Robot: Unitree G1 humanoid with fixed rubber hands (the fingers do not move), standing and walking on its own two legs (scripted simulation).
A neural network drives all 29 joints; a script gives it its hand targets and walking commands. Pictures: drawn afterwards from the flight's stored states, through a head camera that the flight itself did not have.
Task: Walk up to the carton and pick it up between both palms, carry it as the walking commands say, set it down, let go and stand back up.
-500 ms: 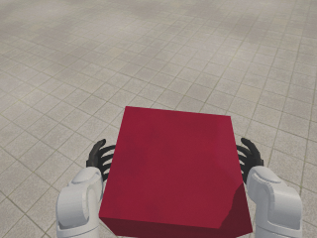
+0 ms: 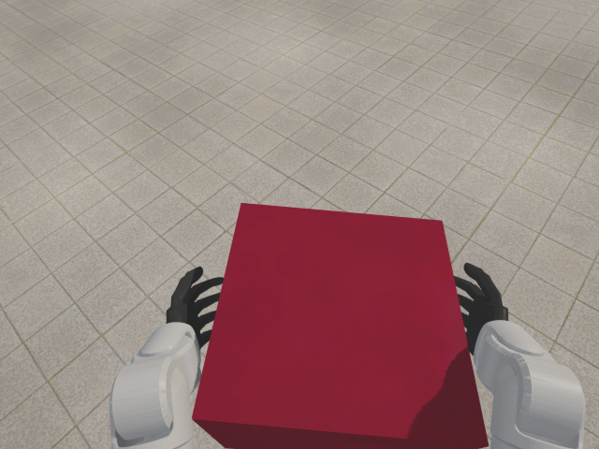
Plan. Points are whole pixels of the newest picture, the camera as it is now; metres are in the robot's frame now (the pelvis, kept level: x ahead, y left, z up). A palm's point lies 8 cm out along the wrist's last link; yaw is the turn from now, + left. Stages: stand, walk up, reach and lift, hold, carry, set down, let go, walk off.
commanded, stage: carry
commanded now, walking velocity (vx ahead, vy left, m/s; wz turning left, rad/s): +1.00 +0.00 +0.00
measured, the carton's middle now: (328, 339) +0.25 +0.02 -0.01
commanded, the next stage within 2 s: none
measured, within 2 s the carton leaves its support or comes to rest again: neither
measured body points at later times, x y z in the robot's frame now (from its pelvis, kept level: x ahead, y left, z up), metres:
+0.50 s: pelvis +0.49 +0.01 -0.01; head +0.51 +0.03 +0.44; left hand +0.77 +0.15 +0.06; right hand +0.73 -0.20 +0.07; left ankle +0.29 +0.10 -0.74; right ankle +0.63 -0.12 -0.72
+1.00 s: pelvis +0.97 +0.03 -0.02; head +0.99 +0.02 +0.43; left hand +1.25 +0.18 +0.05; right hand +1.22 -0.17 +0.04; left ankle +1.02 +0.11 -0.74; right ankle +0.79 -0.10 -0.61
